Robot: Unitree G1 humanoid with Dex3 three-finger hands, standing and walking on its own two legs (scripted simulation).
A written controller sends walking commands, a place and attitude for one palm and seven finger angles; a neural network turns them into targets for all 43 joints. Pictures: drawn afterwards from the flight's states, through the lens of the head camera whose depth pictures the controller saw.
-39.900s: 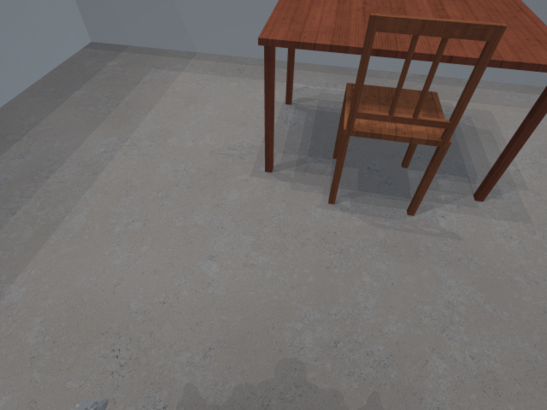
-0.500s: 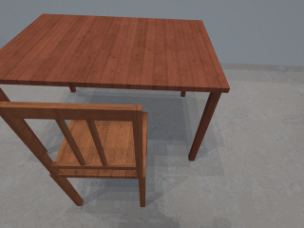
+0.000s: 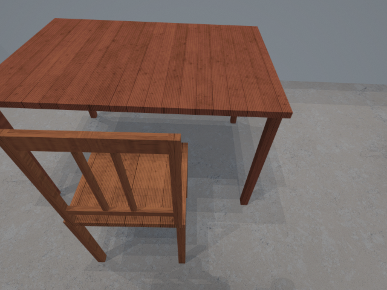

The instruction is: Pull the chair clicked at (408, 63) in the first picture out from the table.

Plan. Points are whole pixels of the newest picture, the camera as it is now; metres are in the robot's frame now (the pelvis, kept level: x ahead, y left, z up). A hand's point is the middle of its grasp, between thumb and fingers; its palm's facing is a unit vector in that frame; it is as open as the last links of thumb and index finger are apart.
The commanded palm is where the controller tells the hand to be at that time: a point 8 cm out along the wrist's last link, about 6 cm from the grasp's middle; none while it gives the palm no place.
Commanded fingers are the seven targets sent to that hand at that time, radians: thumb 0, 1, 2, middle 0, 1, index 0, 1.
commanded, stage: look again from close up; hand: left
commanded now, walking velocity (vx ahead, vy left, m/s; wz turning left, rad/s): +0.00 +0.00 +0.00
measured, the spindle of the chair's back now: (93, 183) +0.39 +0.31 -0.09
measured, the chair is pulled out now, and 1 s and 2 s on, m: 0.16 0.16 0.16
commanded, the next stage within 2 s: raise the hand toward the chair's back in 0.90 s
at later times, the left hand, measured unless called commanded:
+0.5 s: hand out of the picture -0.03 +0.15 -0.18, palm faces +0.04 -0.99 -0.16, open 7.4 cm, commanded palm none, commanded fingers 0.00 0.90 0.90 -0.20 -0.30 -0.20 -0.30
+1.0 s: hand out of the picture -0.03 +0.14 -0.18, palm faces +0.04 -0.99 -0.15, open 7.4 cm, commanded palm +0.09 +0.19 -0.07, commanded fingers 0.00 0.88 0.89 -0.20 -0.30 -0.20 -0.30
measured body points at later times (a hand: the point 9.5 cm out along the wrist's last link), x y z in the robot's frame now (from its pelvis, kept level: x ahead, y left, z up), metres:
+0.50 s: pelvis +0.00 +0.00 +0.00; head +0.00 +0.00 +0.45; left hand -0.03 +0.20 -0.16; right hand -0.04 -0.20 -0.16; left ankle -0.03 +0.11 -0.74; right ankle +0.03 -0.13 -0.74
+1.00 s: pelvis +0.00 -0.01 +0.00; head +0.00 -0.01 +0.45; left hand -0.03 +0.20 -0.16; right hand -0.04 -0.21 -0.16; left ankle -0.03 +0.11 -0.74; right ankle +0.03 -0.13 -0.74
